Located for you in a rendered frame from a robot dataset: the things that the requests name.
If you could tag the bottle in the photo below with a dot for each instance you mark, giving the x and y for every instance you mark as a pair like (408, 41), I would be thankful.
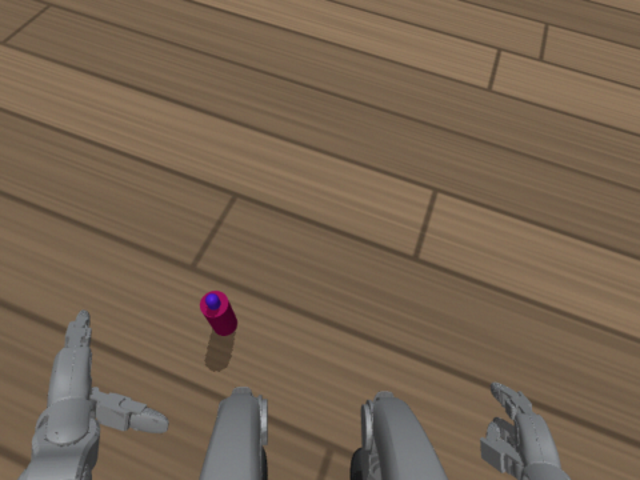
(216, 308)

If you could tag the left robot arm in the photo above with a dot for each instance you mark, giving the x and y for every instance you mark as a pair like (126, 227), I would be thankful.
(66, 442)

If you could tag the left robot hand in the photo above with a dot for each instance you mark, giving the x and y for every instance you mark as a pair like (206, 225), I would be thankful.
(71, 378)

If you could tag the right robot hand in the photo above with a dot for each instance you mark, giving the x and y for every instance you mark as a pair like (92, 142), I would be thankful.
(529, 441)

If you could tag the right robot arm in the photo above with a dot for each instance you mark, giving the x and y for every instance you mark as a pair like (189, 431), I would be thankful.
(543, 471)

